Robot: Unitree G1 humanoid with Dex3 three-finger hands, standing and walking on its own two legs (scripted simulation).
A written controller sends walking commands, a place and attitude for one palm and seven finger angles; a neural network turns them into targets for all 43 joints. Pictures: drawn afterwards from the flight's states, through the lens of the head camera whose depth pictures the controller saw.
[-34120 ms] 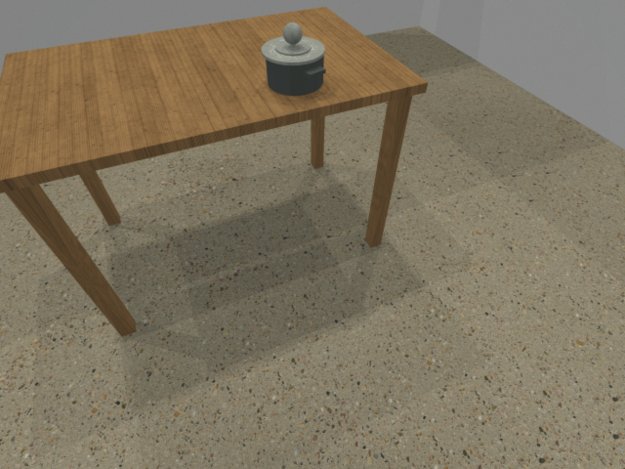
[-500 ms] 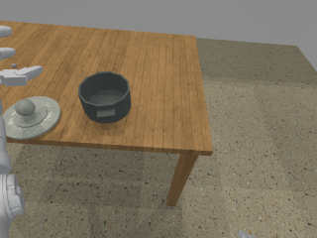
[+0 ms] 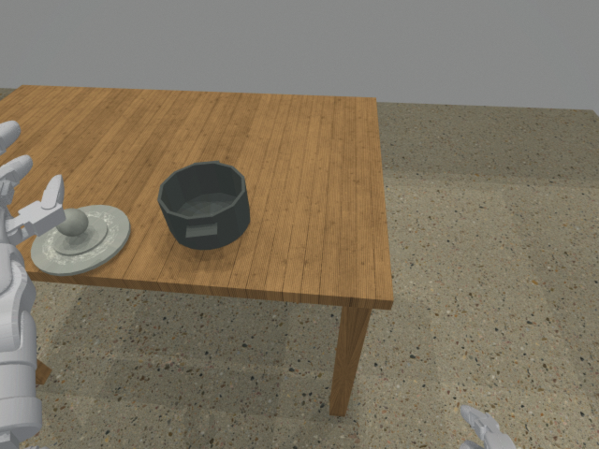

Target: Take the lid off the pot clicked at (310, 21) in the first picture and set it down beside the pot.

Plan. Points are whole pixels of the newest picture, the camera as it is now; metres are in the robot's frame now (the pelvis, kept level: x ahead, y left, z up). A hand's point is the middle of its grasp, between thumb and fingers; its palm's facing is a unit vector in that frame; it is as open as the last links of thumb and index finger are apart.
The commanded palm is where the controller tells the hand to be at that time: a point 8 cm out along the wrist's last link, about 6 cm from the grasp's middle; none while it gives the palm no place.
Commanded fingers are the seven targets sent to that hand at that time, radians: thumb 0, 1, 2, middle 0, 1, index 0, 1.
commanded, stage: draw the hand back to the body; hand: left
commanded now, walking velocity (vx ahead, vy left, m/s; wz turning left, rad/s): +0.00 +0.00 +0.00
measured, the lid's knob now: (72, 222) +0.46 +0.45 +0.01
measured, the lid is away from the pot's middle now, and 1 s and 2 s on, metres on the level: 0.24 0.24 0.24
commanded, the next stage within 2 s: step back with the hand held close in 1.02 s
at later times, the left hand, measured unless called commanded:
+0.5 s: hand (44, 283) +0.23 +0.28 +0.18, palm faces +0.49 -0.83 -0.25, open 7.5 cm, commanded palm +0.17 +0.30 +0.19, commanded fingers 0.00 0.90 0.90 -0.20 -0.30 -0.20 -0.30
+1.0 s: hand (33, 367) +0.15 +0.25 +0.16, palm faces +0.41 -0.85 -0.33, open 7.5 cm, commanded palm +0.10 +0.29 +0.18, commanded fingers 0.00 0.90 0.90 -0.20 -0.30 -0.20 -0.30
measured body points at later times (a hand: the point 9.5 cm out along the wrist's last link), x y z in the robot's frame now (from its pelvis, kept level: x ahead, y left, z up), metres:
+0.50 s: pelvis -0.02 -0.01 +0.00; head -0.05 -0.03 +0.45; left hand +0.20 +0.32 +0.19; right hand +0.16 -0.23 -0.09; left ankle -0.02 +0.12 -0.74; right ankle -0.03 -0.08 -0.74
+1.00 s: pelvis -0.03 +0.01 +0.00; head -0.06 -0.01 +0.45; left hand +0.12 +0.30 +0.18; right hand +0.17 -0.20 -0.08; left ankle -0.02 +0.12 -0.74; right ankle -0.03 -0.08 -0.74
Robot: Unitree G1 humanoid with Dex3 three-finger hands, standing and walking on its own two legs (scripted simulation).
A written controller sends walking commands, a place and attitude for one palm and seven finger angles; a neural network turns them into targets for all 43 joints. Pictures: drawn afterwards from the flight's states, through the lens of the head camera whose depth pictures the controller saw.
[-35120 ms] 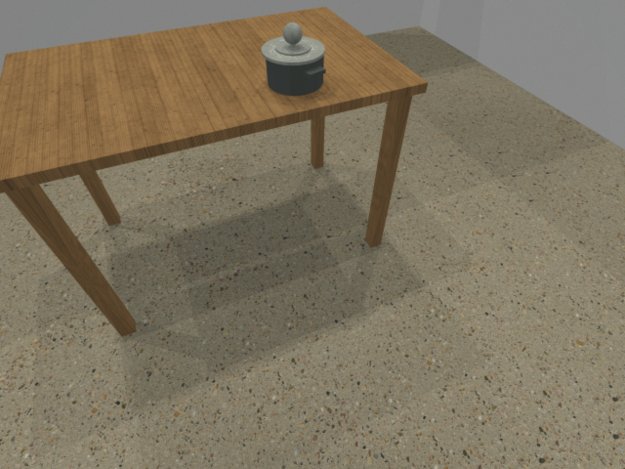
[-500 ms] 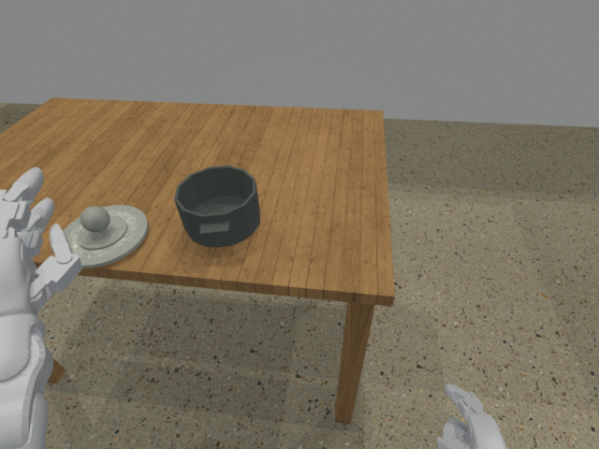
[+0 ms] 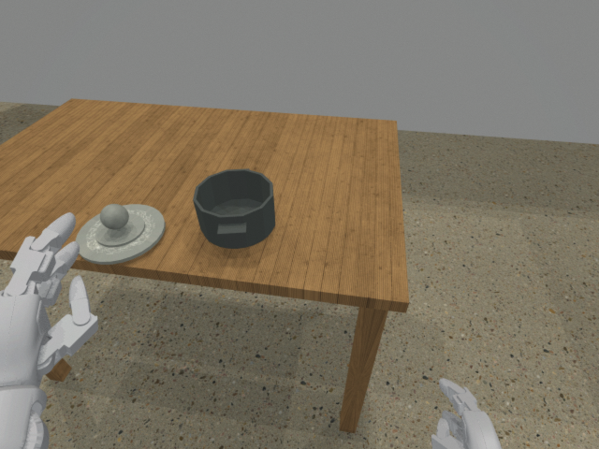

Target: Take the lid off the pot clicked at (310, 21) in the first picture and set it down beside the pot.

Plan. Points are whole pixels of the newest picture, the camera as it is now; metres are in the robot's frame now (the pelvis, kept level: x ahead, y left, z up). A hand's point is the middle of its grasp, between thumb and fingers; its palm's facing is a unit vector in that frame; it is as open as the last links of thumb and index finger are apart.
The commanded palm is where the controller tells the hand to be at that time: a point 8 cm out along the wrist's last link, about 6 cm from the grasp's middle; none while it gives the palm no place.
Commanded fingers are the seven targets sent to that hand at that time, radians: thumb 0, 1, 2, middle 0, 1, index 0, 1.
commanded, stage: draw the hand back to the body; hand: left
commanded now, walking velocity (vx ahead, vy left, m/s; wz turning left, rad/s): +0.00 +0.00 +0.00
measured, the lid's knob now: (114, 216) +0.49 +0.44 +0.01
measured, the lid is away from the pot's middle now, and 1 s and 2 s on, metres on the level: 0.24 0.24 0.24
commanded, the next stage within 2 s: step back with the hand held close in 0.02 s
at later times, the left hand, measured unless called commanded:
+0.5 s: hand (84, 324) +0.19 +0.26 +0.15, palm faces +0.24 -0.86 -0.45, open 7.5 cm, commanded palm +0.13 +0.31 +0.18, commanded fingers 0.00 0.90 0.90 -0.20 -0.30 -0.20 -0.30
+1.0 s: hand (16, 380) +0.12 +0.28 +0.16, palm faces +0.34 -0.84 -0.42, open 7.5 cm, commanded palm +0.05 +0.32 +0.18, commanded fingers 0.00 0.90 0.90 -0.20 -0.30 -0.20 -0.30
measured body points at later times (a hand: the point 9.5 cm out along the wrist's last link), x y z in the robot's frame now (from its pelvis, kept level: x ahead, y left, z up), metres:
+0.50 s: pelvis -0.01 +0.03 -0.01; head +0.00 +0.04 +0.44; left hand +0.17 +0.30 +0.17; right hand +0.15 -0.22 -0.08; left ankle +0.00 +0.11 -0.75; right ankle -0.01 -0.09 -0.75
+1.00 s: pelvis -0.08 +0.04 -0.02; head -0.07 +0.06 +0.43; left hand +0.10 +0.32 +0.18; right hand +0.07 -0.20 -0.09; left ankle -0.04 +0.13 -0.75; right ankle -0.08 -0.08 -0.73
